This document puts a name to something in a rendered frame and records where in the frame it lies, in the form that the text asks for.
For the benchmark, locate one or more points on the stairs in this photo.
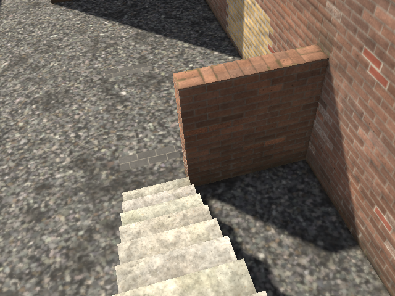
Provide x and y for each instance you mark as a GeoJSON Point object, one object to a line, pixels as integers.
{"type": "Point", "coordinates": [171, 246]}

